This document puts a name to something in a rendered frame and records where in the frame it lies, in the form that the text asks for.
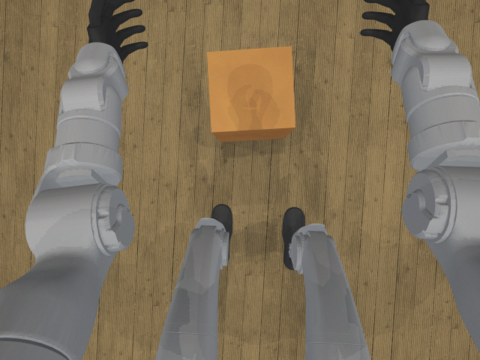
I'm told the right robot upper arm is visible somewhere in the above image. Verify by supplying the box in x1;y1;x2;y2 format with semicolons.
401;166;480;353

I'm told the left robot upper arm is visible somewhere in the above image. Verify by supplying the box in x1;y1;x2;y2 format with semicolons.
0;183;135;360

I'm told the right robot forearm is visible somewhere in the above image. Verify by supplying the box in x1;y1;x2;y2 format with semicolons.
391;20;480;172

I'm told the left robot thigh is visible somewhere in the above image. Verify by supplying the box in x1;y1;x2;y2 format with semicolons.
155;225;229;360

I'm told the robot left hand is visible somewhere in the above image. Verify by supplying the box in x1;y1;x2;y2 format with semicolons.
87;0;148;64

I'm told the robot right hand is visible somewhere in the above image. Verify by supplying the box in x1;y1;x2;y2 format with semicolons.
360;0;430;52

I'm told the left robot foot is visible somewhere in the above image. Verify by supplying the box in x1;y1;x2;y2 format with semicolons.
211;204;233;261

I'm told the carton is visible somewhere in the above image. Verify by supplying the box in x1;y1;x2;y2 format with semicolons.
207;46;296;142

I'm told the left robot forearm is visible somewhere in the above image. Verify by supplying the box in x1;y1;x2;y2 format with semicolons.
25;42;129;253

